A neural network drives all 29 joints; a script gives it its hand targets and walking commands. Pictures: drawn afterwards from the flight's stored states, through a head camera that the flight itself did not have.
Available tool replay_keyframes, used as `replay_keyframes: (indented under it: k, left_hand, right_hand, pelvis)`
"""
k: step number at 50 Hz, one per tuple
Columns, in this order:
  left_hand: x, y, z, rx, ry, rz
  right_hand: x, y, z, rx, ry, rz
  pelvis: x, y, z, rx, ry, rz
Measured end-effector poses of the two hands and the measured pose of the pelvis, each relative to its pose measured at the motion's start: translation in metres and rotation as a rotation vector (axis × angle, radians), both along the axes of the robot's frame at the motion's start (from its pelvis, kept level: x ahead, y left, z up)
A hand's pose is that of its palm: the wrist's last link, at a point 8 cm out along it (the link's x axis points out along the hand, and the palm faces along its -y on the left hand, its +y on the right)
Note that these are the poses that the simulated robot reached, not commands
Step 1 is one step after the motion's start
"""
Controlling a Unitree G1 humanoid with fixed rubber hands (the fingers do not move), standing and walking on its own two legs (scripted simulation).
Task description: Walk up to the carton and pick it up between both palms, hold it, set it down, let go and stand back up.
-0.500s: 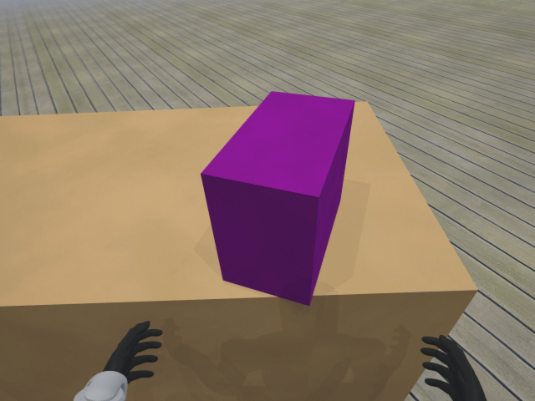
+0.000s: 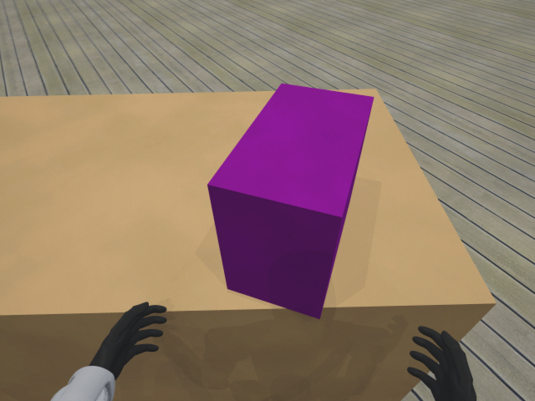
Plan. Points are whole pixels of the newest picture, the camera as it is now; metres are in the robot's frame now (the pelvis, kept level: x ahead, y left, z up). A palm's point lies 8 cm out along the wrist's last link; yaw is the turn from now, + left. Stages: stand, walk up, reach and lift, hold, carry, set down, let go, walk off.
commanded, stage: reach and lift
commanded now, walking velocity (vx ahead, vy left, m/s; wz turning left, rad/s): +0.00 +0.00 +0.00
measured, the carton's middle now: (299, 194) +0.43 -0.03 +0.08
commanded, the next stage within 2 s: none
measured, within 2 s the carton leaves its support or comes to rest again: neither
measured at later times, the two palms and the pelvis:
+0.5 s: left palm (108, 336) +0.20 +0.24 +0.04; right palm (434, 368) +0.15 -0.16 +0.07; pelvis +0.02 +0.02 +0.00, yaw +0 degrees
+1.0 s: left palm (117, 317) +0.21 +0.22 +0.08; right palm (438, 322) +0.19 -0.17 +0.10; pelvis +0.01 +0.02 +0.00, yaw +1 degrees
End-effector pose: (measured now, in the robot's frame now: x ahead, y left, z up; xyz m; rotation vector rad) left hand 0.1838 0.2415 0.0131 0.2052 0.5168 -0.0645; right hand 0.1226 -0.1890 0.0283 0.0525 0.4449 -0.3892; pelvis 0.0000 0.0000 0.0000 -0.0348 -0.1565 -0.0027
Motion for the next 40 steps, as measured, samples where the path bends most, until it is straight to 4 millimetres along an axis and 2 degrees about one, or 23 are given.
replay_keyframes:
  k: [8, 17, 28, 40]
  left_hand:
    - [0.004, 0.001, 0.010, -0.039, -0.050, -0.031]
    - [0.012, 0.002, 0.022, -0.068, -0.100, -0.060]
    - [0.021, -0.001, 0.036, -0.102, -0.104, -0.082]
    - [0.016, -0.010, 0.048, -0.149, -0.075, -0.098]
  right_hand:
    - [0.012, 0.016, 0.022, 0.020, -0.077, -0.026]
    - [0.022, 0.029, 0.037, 0.034, -0.126, -0.036]
    - [0.031, 0.026, 0.049, 0.020, -0.125, -0.046]
    - [0.055, 0.024, 0.065, 0.012, -0.142, 0.005]
  pelvis:
    - [0.011, 0.010, 0.000, -0.013, 0.016, -0.001]
    - [0.020, 0.018, 0.001, -0.024, 0.028, -0.002]
    - [0.025, 0.022, 0.001, -0.030, 0.035, -0.003]
    - [0.021, 0.020, 0.001, -0.027, 0.029, -0.001]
